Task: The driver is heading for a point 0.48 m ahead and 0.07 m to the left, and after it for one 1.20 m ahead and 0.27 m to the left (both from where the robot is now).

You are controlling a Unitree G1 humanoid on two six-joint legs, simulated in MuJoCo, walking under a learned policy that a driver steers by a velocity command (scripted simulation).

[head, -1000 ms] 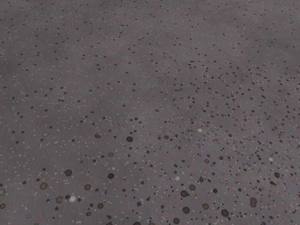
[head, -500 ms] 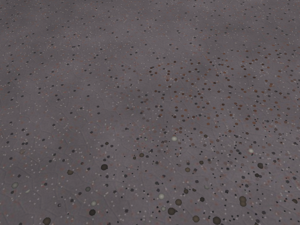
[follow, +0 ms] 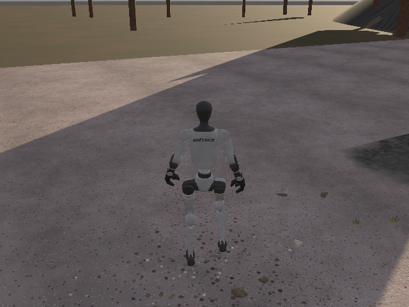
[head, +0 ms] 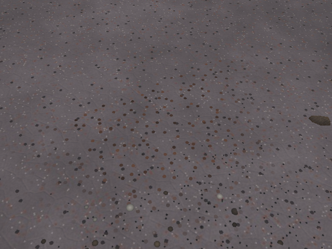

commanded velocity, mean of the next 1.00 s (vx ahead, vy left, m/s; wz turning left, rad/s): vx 0.50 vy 0.00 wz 0.26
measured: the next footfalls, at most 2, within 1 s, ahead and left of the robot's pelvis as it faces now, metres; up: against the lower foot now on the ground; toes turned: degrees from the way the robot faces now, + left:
right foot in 0.24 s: +0.31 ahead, -0.16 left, +0.00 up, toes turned -4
left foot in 0.78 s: +0.58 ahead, +0.10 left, +0.00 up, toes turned +15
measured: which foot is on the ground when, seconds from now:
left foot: down 0.00-0.26, up 0.28-0.76, down 0.78-1.00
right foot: up 0.00-0.22, down 0.24-0.78, up 0.80-1.00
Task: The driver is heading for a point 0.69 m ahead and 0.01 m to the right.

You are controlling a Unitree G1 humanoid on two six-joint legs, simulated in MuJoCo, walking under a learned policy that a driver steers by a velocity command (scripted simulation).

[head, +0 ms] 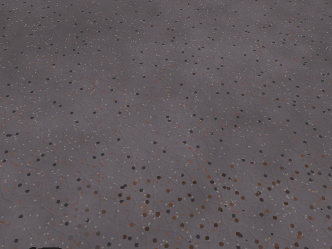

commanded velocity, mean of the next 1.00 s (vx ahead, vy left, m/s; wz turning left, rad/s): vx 0.49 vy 0.00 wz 0.22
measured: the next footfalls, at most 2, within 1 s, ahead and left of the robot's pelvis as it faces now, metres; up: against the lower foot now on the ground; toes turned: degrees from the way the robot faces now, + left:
right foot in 0.26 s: +0.34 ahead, -0.14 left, +0.00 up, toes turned +14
left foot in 0.74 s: +0.52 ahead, +0.18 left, +0.00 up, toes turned +16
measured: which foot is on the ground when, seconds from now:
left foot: down 0.00-0.28, up 0.30-0.72, down 0.74-1.00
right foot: up 0.00-0.24, down 0.26-0.76, up 0.78-1.00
